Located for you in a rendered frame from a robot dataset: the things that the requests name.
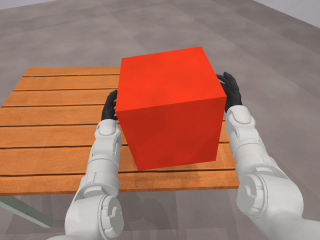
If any carton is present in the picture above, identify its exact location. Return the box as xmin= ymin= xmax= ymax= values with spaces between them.
xmin=115 ymin=46 xmax=227 ymax=171

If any table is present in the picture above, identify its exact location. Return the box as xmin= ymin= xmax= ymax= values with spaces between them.
xmin=0 ymin=66 xmax=240 ymax=228

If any right robot forearm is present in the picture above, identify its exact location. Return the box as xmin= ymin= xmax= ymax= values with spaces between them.
xmin=225 ymin=105 xmax=304 ymax=212

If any left robot forearm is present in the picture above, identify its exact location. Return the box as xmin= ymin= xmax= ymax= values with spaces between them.
xmin=64 ymin=119 xmax=122 ymax=235

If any robot left hand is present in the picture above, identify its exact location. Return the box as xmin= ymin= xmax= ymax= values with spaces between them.
xmin=101 ymin=90 xmax=118 ymax=121

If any robot right hand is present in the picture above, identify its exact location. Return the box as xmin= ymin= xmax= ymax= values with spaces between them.
xmin=216 ymin=72 xmax=242 ymax=113

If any left robot upper arm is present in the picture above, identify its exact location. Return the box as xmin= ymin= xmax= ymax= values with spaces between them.
xmin=47 ymin=194 xmax=124 ymax=240

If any right robot upper arm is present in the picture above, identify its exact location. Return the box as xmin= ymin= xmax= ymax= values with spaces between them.
xmin=236 ymin=173 xmax=320 ymax=240

